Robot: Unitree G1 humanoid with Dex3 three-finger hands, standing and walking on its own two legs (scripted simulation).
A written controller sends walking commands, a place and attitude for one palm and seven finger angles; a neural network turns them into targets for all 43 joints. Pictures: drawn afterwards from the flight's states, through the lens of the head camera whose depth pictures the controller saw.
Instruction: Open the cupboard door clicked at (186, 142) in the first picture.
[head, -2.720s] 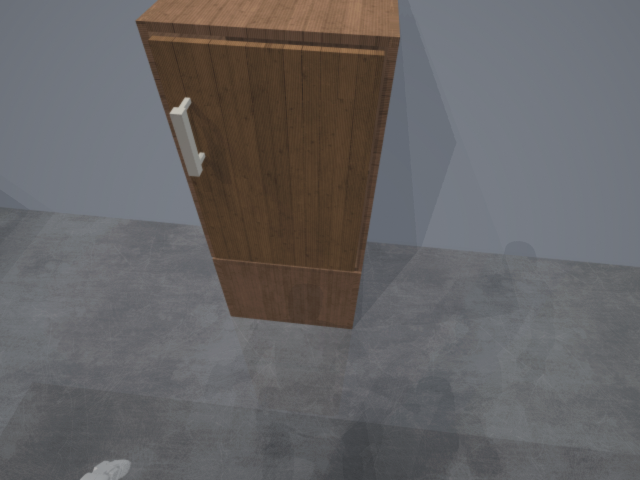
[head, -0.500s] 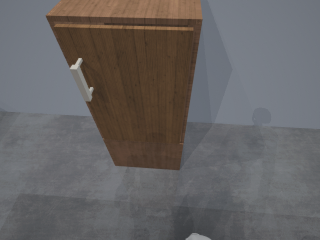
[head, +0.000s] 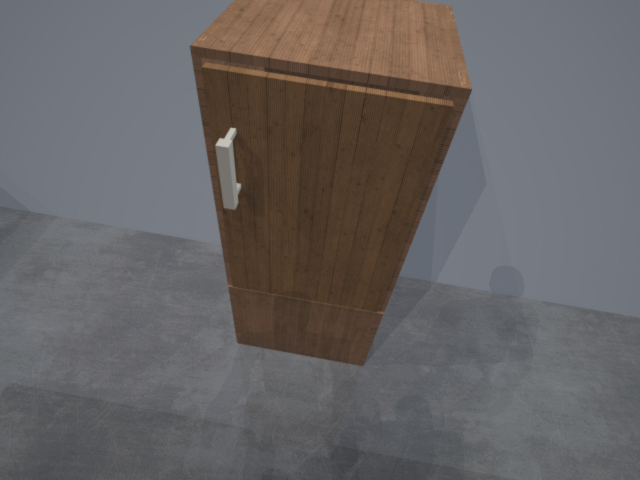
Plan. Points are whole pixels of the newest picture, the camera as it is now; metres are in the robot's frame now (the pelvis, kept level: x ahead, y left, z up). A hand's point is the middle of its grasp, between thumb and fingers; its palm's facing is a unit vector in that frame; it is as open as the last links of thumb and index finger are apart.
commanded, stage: come to a stop and stand still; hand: left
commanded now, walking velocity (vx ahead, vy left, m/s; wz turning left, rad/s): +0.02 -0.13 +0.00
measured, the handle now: (231, 169) +0.60 +0.21 +0.02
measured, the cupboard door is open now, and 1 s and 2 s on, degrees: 0 0 0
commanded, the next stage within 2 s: look again from close up in 0.56 s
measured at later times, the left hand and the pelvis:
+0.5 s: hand out of the picture +0.01 +0.13 -0.17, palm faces +0.00 -0.98 -0.19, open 7.3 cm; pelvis +0.00 -0.04 +0.00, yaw -2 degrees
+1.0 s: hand out of the picture -0.02 +0.17 -0.19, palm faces +0.01 -0.99 -0.16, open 7.3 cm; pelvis -0.02 +0.00 -0.01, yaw -1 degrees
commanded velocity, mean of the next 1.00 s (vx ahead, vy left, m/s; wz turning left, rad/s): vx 0.00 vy -0.01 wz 0.00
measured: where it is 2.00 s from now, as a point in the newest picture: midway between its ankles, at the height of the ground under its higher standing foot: outside the picture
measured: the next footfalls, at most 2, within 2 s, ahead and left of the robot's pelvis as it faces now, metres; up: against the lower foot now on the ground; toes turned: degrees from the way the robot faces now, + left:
right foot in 0.22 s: +0.02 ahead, -0.13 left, +0.00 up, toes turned -4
right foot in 1.88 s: +0.12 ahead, -0.10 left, +0.00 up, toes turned -9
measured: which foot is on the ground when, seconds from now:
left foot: down 0.00-1.00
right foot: up 0.00-0.20, down 0.22-1.00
